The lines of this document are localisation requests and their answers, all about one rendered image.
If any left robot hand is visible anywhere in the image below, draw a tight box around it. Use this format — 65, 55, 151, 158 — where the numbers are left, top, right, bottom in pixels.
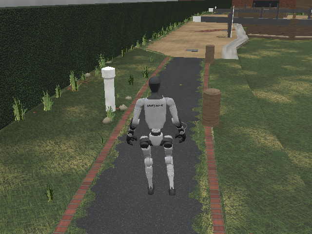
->
126, 135, 137, 145

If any robot left upper arm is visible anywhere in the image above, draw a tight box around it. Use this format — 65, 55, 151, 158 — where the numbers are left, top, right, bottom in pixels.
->
132, 98, 145, 125

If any humanoid robot head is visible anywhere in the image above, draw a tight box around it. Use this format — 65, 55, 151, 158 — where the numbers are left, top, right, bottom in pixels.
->
147, 77, 163, 99

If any robot right forearm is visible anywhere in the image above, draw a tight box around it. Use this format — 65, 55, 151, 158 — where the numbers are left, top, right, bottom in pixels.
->
175, 116, 185, 135

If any robot right thigh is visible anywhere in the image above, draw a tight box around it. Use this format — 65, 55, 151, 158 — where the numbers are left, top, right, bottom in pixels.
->
163, 135, 173, 164

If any robot right upper arm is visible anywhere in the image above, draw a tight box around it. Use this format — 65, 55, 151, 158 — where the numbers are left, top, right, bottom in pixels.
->
165, 97, 180, 124

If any right robot hand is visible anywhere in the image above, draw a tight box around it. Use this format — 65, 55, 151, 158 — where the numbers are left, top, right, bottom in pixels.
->
175, 133, 186, 143

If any robot left forearm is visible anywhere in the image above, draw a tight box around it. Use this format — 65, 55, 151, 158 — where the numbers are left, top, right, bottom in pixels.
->
127, 118, 137, 137

